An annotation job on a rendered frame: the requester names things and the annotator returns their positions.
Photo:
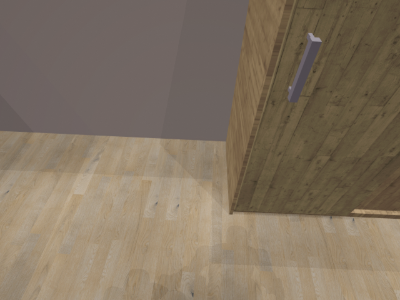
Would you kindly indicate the wardrobe door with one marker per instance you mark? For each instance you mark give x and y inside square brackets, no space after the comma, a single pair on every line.
[327,152]
[386,197]

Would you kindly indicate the handle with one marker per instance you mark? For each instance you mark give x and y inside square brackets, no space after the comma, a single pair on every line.
[305,66]

